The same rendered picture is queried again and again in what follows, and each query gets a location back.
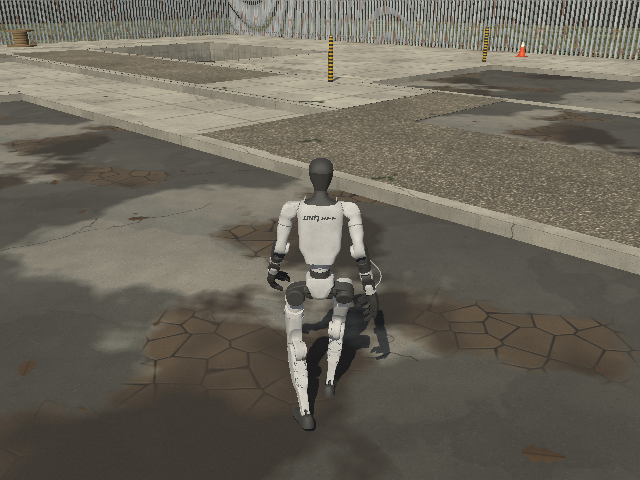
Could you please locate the robot left forearm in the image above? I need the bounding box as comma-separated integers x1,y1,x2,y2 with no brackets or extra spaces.
268,239,285,275

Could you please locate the left robot hand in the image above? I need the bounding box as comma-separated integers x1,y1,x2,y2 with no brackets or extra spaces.
267,271,290,291

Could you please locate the robot left shin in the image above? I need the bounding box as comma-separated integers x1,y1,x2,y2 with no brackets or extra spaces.
287,343,310,416

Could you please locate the robot right upper arm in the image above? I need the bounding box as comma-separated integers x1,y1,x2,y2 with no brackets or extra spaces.
341,201,366,259

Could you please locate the robot right forearm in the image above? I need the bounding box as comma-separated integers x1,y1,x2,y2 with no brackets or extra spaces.
356,243,377,295

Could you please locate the right robot thigh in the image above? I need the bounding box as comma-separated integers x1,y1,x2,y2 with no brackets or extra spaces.
328,278,354,339

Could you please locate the robot left upper arm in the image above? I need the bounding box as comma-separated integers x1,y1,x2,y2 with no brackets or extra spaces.
274,201,300,254

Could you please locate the right robot hand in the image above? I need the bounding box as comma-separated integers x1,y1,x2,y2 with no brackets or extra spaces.
356,292,379,322

